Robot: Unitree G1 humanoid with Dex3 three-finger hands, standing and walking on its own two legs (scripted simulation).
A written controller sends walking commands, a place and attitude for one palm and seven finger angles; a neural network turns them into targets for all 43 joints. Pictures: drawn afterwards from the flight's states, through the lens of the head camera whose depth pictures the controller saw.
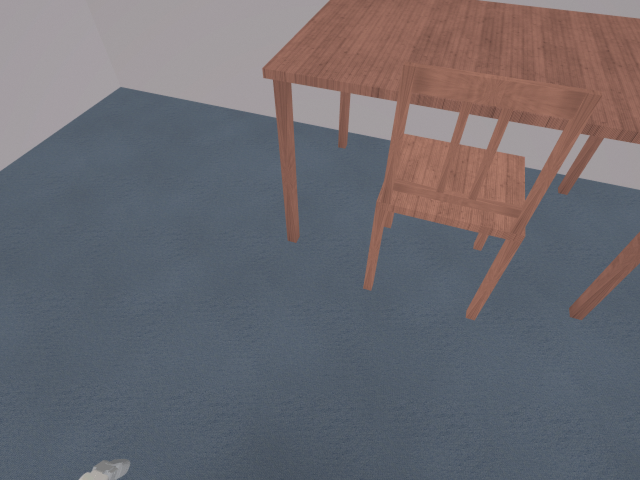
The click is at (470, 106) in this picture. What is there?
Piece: chair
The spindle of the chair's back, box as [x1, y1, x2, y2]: [436, 101, 471, 192]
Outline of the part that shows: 471,102 463,101 436,191 443,192 470,109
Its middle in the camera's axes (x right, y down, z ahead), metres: +0.33 -0.22 +0.95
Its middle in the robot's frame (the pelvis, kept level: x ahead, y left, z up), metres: +0.87 -0.29 -0.09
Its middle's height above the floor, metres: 0.68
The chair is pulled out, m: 0.00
